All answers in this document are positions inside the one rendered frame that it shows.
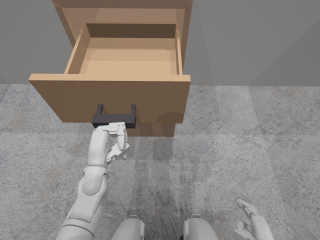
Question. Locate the robot right hand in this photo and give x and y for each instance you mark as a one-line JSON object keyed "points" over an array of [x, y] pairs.
{"points": [[255, 229]]}

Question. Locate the drawer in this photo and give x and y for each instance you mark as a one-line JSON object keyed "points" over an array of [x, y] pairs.
{"points": [[118, 64]]}

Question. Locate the robot left forearm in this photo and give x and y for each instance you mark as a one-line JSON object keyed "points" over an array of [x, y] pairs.
{"points": [[85, 214]]}

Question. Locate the robot left hand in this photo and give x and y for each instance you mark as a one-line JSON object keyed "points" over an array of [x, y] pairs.
{"points": [[105, 137]]}

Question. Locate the handle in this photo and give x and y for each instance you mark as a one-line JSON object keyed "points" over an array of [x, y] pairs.
{"points": [[100, 119]]}

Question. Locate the cabinet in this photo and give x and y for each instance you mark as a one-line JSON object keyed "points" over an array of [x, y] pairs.
{"points": [[73, 13]]}

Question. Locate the left robot thigh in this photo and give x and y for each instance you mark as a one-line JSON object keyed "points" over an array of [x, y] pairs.
{"points": [[130, 229]]}

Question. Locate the right robot shin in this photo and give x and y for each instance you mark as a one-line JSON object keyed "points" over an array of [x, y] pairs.
{"points": [[195, 216]]}

